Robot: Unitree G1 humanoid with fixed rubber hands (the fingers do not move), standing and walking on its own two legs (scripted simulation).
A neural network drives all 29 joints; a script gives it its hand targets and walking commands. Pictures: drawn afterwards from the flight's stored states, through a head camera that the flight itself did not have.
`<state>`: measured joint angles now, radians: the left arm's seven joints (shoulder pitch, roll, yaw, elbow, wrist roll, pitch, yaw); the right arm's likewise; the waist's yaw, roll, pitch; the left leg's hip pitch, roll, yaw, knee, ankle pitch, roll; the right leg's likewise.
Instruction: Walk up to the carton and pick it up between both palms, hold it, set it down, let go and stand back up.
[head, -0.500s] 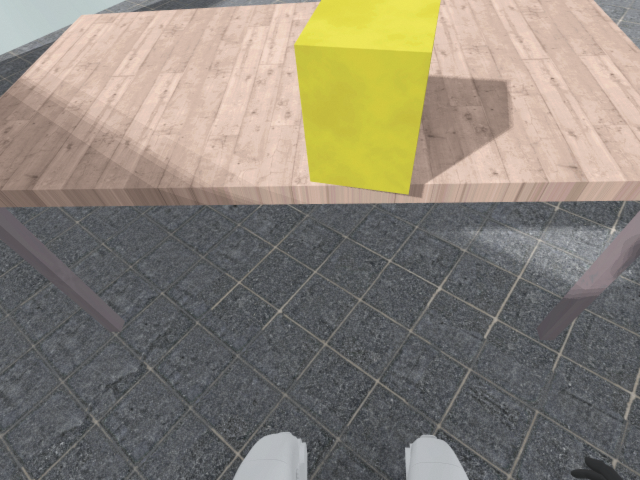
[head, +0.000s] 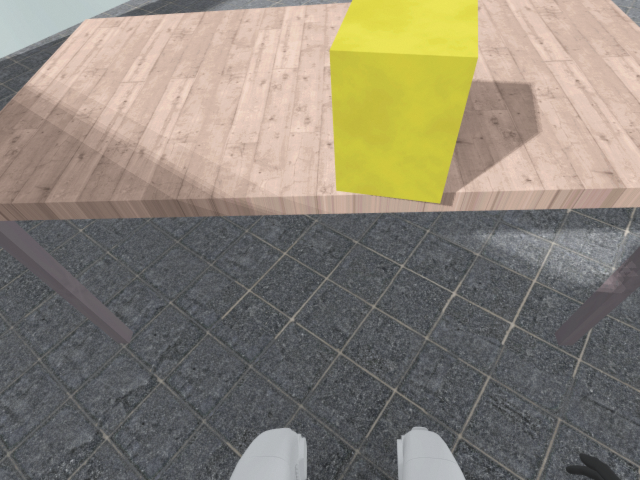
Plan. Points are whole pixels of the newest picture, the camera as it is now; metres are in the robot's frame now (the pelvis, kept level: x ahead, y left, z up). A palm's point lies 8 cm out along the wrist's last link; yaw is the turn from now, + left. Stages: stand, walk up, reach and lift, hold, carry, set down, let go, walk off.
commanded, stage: walk up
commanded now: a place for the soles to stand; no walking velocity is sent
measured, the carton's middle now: (399, 103) +0.61 -0.10 +0.12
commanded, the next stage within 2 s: none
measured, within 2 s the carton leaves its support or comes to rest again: neither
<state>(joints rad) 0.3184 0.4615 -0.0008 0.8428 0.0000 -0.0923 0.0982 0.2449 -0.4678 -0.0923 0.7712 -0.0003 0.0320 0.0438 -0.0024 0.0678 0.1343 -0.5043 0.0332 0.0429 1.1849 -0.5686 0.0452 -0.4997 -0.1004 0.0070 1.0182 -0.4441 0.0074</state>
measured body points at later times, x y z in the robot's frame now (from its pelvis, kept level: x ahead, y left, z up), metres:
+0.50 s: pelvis +0.01 +0.01 +0.00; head +0.05 -0.02 +0.45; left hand +0.09 +0.35 -0.08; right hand +0.10 -0.33 -0.11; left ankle +0.04 +0.13 -0.67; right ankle +0.05 -0.13 -0.67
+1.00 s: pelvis +0.01 +0.00 +0.00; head +0.05 -0.02 +0.45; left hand +0.11 +0.34 -0.08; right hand +0.11 -0.33 -0.11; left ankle +0.04 +0.13 -0.67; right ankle +0.05 -0.13 -0.67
